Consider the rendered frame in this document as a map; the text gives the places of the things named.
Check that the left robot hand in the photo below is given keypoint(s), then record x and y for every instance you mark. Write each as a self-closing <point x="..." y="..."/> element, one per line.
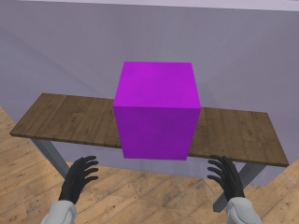
<point x="75" y="180"/>

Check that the right robot hand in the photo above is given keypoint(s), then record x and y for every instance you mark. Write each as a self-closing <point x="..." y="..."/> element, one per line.
<point x="230" y="178"/>

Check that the carton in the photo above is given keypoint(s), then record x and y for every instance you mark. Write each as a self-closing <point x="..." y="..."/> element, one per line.
<point x="156" y="109"/>

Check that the table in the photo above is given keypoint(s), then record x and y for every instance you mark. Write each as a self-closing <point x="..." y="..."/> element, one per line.
<point x="240" y="135"/>

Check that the left robot forearm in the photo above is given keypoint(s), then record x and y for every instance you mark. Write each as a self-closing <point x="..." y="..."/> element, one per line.
<point x="61" y="212"/>

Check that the right robot forearm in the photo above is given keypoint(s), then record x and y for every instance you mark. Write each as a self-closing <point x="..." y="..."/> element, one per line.
<point x="240" y="210"/>

